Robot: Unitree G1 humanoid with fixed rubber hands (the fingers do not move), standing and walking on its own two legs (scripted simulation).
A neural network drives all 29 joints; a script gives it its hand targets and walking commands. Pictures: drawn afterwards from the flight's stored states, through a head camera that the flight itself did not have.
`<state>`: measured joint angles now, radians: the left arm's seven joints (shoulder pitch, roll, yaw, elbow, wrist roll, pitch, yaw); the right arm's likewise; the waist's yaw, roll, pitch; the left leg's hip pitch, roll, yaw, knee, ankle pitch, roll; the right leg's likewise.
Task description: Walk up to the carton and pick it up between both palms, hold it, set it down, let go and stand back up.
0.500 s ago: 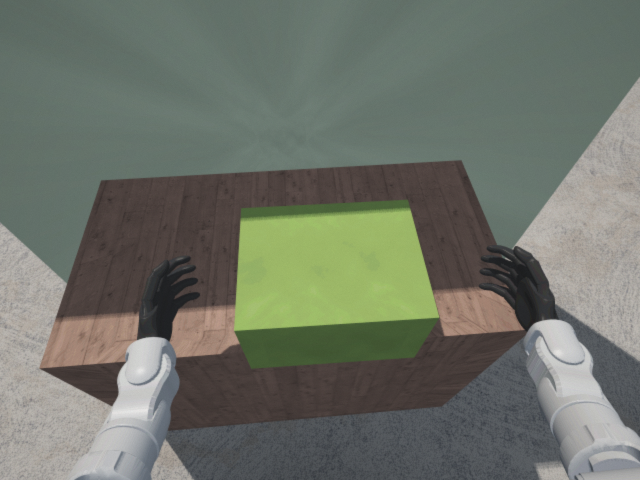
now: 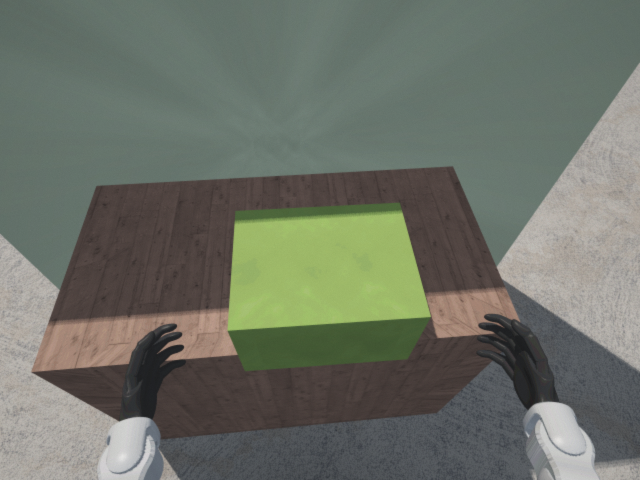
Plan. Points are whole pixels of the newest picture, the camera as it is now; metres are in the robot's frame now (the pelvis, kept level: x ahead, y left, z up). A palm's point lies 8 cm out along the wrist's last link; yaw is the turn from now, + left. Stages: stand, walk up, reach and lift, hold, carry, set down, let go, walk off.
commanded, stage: set down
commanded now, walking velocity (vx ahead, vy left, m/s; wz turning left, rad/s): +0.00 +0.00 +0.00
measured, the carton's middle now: (322, 286) +0.41 -0.01 -0.09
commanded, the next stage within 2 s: let go in 1.28 s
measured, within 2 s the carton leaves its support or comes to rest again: neither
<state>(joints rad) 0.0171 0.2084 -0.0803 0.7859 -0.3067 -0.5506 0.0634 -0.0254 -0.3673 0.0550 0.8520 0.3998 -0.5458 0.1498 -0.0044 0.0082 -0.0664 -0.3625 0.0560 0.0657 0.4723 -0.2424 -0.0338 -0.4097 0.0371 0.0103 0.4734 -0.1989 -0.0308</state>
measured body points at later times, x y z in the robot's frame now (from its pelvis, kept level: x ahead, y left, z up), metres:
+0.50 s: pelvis +0.00 +0.00 -0.01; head +0.01 +0.00 +0.44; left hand +0.20 +0.23 -0.07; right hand +0.21 -0.25 -0.06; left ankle -0.01 +0.14 -0.74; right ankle +0.02 -0.10 -0.74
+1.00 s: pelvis +0.02 +0.01 +0.00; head +0.02 +0.03 +0.45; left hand +0.17 +0.24 -0.08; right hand +0.19 -0.22 -0.08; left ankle -0.01 +0.14 -0.74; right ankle +0.02 -0.10 -0.74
